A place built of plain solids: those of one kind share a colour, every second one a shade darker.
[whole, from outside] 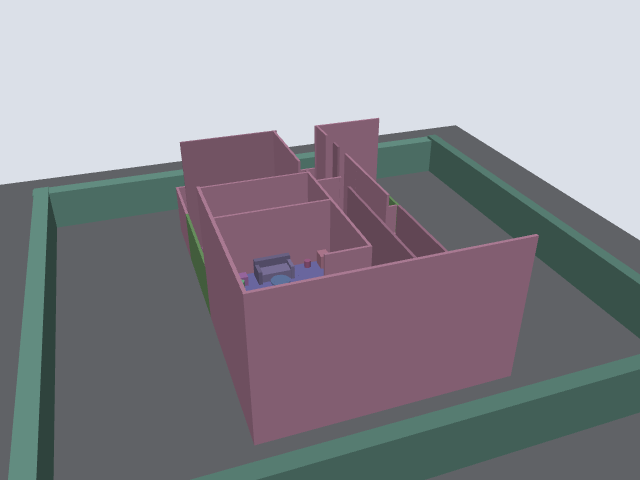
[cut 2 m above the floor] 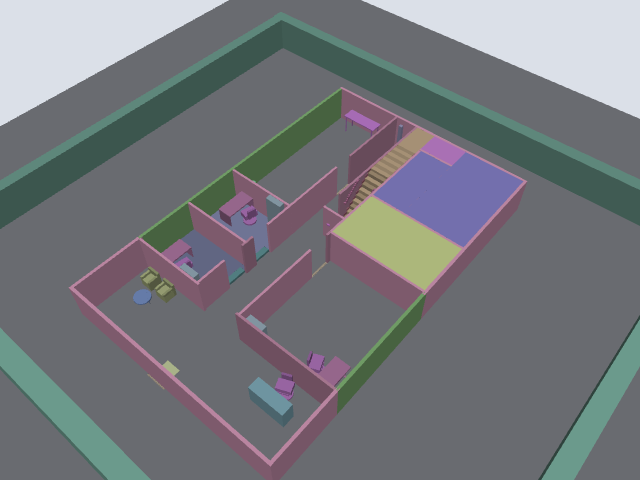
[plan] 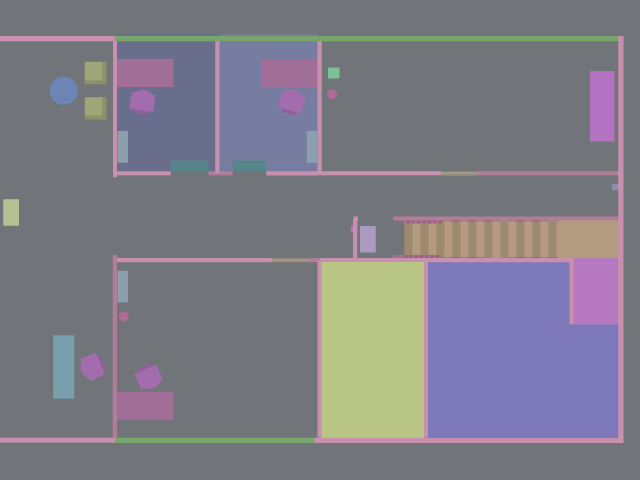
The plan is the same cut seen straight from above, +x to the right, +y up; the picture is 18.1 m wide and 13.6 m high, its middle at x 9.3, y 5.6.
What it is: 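An office floor, with one long steep straight back stair to a room a storey up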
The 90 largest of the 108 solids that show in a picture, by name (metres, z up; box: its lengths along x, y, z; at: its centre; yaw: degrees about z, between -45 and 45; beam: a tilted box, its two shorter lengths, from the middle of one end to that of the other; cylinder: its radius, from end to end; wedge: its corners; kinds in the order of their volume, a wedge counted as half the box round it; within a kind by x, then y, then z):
{
 "ring_hedge_1": {"box": [0.93, 27.86, 2.4], "at": [-3.53, 5.62, 1.15]},
 "ring_hedge_2": {"box": [25.56, 0.84, 2.49], "at": [8.88, -7.8, 1.19]},
 "ring_hedge_3": {"box": [25.16, 0.65, 2.59], "at": [8.88, 18.93, 1.25]},
 "ring_hedge_4": {"box": [0.71, 27.4, 2.6], "at": [21.16, 5.62, 1.25]},
 "split_lounge_level_1": {"box": [4.02, 1.76, 4.19], "at": [14.37, 4.09, 2.04]},
 "split_lounge_level_2": {"box": [5.4, 3.22, 4.19], "at": [15.05, 1.6, 2.04]},
 "wall_1": {"box": [0.15, 11.53, 2.96], "at": [-0.07, 5.62, 1.43]},
 "wall_2": {"box": [3.79, 0.15, 2.96], "at": [1.75, -0.07, 1.43]},
 "wall_3": {"box": [3.79, 0.15, 2.96], "at": [1.75, 11.3, 1.43]},
 "wall_4": {"box": [0.12, 5.18, 7.1], "at": [3.49, 2.59, 3.5]},
 "wall_5": {"box": [0.12, 3.86, 7.1], "at": [3.49, 9.3, 3.5]},
 "wall_6": {"box": [1.58, 0.12, 7.1], "at": [4.28, 7.49, 3.5]},
 "wall_7": {"box": [4.44, 0.12, 7.1], "at": [5.71, 5.03, 3.5]},
 "wall_8": {"box": [0.12, 3.74, 2.96], "at": [6.39, 9.36, 1.43]},
 "wall_9": {"box": [0.69, 0.12, 7.1], "at": [6.48, 7.49, 3.5]},
 "wall_10": {"box": [1.51, 0.12, 7.1], "at": [8.53, 7.49, 3.5]},
 "wall_11": {"box": [0.26, 0.12, 7.1], "at": [9.16, 5.03, 3.5]},
 "wall_12": {"box": [0.12, 5.03, 7.1], "at": [9.29, 2.52, 3.5]},
 "wall_13": {"box": [0.12, 3.74, 2.96], "at": [9.29, 9.36, 1.43]},
 "wall_14": {"box": [0.12, 1.18, 7.1], "at": [10.3, 5.62, 3.5]},
 "wall_15": {"box": [0.14, 0.12, 7.1], "at": [10.31, 6.21, 3.5]},
 "wall_16": {"box": [3.44, 0.12, 7.1], "at": [11.01, 7.49, 3.5]},
 "wall_17": {"box": [0.12, 5.03, 7.1], "at": [12.3, 2.52, 3.5]},
 "wall_18": {"box": [7.08, 0.12, 7.1], "at": [12.83, 5.03, 3.5]},
 "wall_19": {"box": [8.76, 0.15, 7.1], "at": [13.52, -0.07, 3.5]},
 "wall_20": {"box": [6.37, 0.12, 7.1], "at": [14.56, 6.21, 3.5]},
 "wall_21": {"box": [3.98, 0.12, 7.1], "at": [15.76, 7.49, 3.5]},
 "wall_22": {"box": [0.12, 1.88, 7.1], "at": [16.43, 4.15, 3.5]},
 "wall_23": {"box": [0.15, 11.53, 7.1], "at": [17.82, 5.62, 3.5]},
 "closed_between_1": {"box": [2.91, 4.99, 4.19], "at": [10.79, 2.48, 2.04]},
 "split_steps_1": {"box": [0.23, 1.07, 0.26], "at": [11.8, 5.62, 0.08]},
 "split_steps_2": {"box": [0.23, 1.07, 0.46], "at": [12.03, 5.62, 0.18]},
 "split_steps_3": {"box": [0.23, 1.07, 0.67], "at": [12.26, 5.62, 0.29]},
 "split_steps_4": {"box": [0.23, 1.07, 0.88], "at": [12.48, 5.62, 0.39]},
 "split_steps_5": {"box": [0.23, 1.07, 1.08], "at": [12.71, 5.62, 0.49]},
 "split_steps_6": {"box": [0.23, 1.07, 1.29], "at": [12.94, 5.62, 0.6]},
 "split_steps_7": {"box": [0.23, 1.07, 1.5], "at": [13.16, 5.62, 0.7]},
 "split_steps_8": {"box": [0.23, 1.07, 1.71], "at": [13.39, 5.62, 0.8]},
 "split_steps_9": {"box": [0.23, 1.07, 1.91], "at": [13.62, 5.62, 0.91]},
 "split_steps_10": {"box": [0.23, 1.07, 2.12], "at": [13.85, 5.62, 1.01]},
 "split_steps_11": {"box": [0.23, 1.07, 2.33], "at": [14.07, 5.62, 1.11]},
 "split_steps_12": {"box": [0.23, 1.07, 2.53], "at": [14.3, 5.62, 1.22]},
 "split_steps_13": {"box": [0.23, 1.07, 2.74], "at": [14.53, 5.62, 1.32]},
 "split_steps_14": {"box": [0.23, 1.07, 2.95], "at": [14.75, 5.62, 1.42]},
 "split_steps_15": {"box": [0.23, 1.07, 3.15], "at": [14.98, 5.62, 1.53]},
 "split_steps_16": {"box": [0.23, 1.07, 3.36], "at": [15.21, 5.62, 1.63]},
 "split_steps_17": {"box": [0.23, 1.07, 3.57], "at": [15.43, 5.62, 1.73]},
 "split_steps_18": {"box": [0.23, 1.07, 3.78], "at": [15.66, 5.62, 1.84]},
 "split_steps_19": {"box": [0.23, 1.07, 3.98], "at": [15.89, 5.62, 1.94]},
 "split_steps_20": {"box": [1.75, 1.07, 4.19], "at": [16.88, 5.62, 2.04]},
 "split_upper_level_1": {"box": [1.27, 1.88, 4.19], "at": [17.12, 4.15, 2.04]},
 "glazing_1": {"box": [2.9, 0.15, 2.96], "at": [4.94, 11.3, 1.43]},
 "glazing_2": {"box": [5.8, 0.15, 2.96], "at": [6.39, -0.07, 1.43]},
 "glazing_3": {"box": [2.9, 0.15, 2.96], "at": [7.84, 11.3, 1.43]},
 "glazing_4": {"box": [8.46, 0.15, 2.96], "at": [13.52, 11.3, 1.43]},
 "scell_level_1": {"box": [1.52, 0.3, 0.2], "at": [4.31, 7.7, 0.05]},
 "scell_level_2": {"box": [2.78, 3.58, 0.2], "at": [4.94, 9.64, 0.05]},
 "scell_level_3": {"box": [2.78, 3.58, 0.2], "at": [7.84, 9.64, 0.05]},
 "scell_level_4": {"box": [1.46, 0.3, 0.2], "at": [8.5, 7.7, 0.05]},
 "shelf_1": {"box": [0.3, 0.9, 1.95], "at": [3.71, 4.28, 0.93]},
 "shelf_2": {"box": [0.3, 0.9, 1.95], "at": [3.71, 8.24, 1.07]},
 "shelf_3": {"box": [0.3, 0.9, 1.95], "at": [9.07, 8.24, 1.07]},
 "reception_counter_1": {"box": [0.6, 1.8, 1.1], "at": [2.04, 2.0, 0.5]},
 "sofa_1": {"box": [0.24, 1.56, 0.83], "at": [12.61, 2.24, 4.5]},
 "sofa_2": {"box": [0.86, 0.16, 0.65], "at": [12.92, 1.54, 4.42]},
 "sofa_3": {"box": [0.86, 0.16, 0.65], "at": [12.92, 2.94, 4.42]},
 "sofa_4": {"box": [0.65, 1.24, 0.37], "at": [12.99, 2.24, 4.38]},
 "club_1": {"box": [0.62, 0.12, 0.63], "at": [2.94, 9.07, 0.27]},
 "club_2": {"box": [0.62, 0.64, 0.48], "at": [2.94, 9.33, 0.19]},
 "club_3": {"box": [0.62, 0.12, 0.63], "at": [2.94, 9.59, 0.27]},
 "club_4": {"box": [0.62, 0.12, 0.63], "at": [2.94, 10.07, 0.27]},
 "club_5": {"box": [0.62, 0.64, 0.48], "at": [2.94, 10.33, 0.19]},
 "club_6": {"box": [0.62, 0.12, 0.63], "at": [2.94, 10.59, 0.27]},
 "club_7": {"box": [0.12, 0.64, 0.79], "at": [3.19, 9.33, 0.34]},
 "club_8": {"box": [0.12, 0.64, 0.79], "at": [3.19, 10.33, 0.34]},
 "task_chair_1": {"box": [0.48, 0.68, 0.26], "at": [2.86, 2.01, 0.58], "yaw": 23.1},
 "task_chair_2": {"box": [0.68, 0.48, 0.26], "at": [4.27, 9.51, 0.73], "yaw": -8.4},
 "task_chair_3": {"box": [0.68, 0.48, 0.26], "at": [4.45, 1.72, 0.58], "yaw": 23.3},
 "task_chair_4": {"box": [0.68, 0.48, 0.26], "at": [8.51, 9.51, 0.73], "yaw": -15.3},
 "desk_1": {"box": [1.6, 0.8, 0.07], "at": [4.35, 0.9, 0.69]},
 "desk_2": {"box": [1.6, 0.8, 0.07], "at": [4.35, 10.33, 0.84]},
 "desk_3": {"box": [1.6, 0.8, 0.07], "at": [8.43, 10.33, 0.84]},
 "filing_cabinet_1": {"box": [0.56, 0.42, 0.65], "at": [12.75, 4.52, 4.41]},
 "scell_steps_1": {"box": [1.07, 0.3, 0.2], "at": [5.61, 7.7, 0.05]},
 "scell_steps_2": {"box": [0.95, 0.3, 0.2], "at": [7.3, 7.7, 0.05]},
 "water_cooler_1": {"box": [0.33, 0.31, 1.03], "at": [9.69, 10.33, 0.47]},
 "bar_table_1": {"box": [0.7, 2.0, 0.06], "at": [17.3, 9.39, 1.05]},
 "ottoman_1": {"box": [0.4, 0.4, 0.47], "at": [13.02, 0.84, 4.33]},
 "extinguisher_hold_1": {"box": [0.2, 0.19, 1.12], "at": [17.67, 7.1, 1.1]},
 "coffee_table_1": {"cylinder": 0.4, "from": [2.04, 9.83, 0.33], "to": [2.04, 9.83, 0.4]}
}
